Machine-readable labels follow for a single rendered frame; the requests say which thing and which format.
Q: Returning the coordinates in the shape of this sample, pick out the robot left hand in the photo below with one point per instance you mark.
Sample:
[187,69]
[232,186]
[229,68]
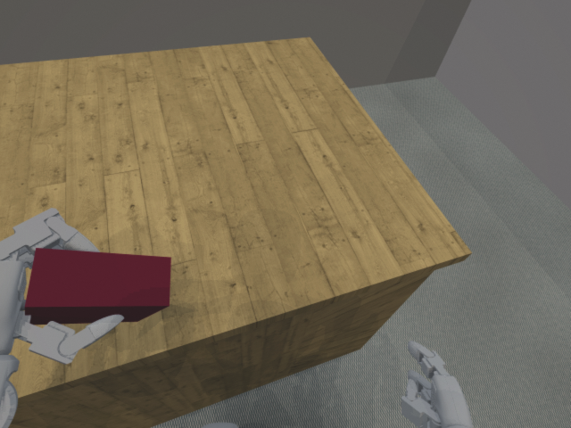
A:
[46,230]

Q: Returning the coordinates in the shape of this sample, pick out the robot left forearm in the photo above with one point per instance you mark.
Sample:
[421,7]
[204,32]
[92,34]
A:
[8,394]

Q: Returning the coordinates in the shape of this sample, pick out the table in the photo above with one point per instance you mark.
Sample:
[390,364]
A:
[295,230]

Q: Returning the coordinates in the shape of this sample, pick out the robot right hand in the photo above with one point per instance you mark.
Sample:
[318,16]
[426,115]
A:
[442,403]

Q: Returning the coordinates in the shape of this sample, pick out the sponge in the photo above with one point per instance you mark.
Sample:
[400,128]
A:
[79,287]

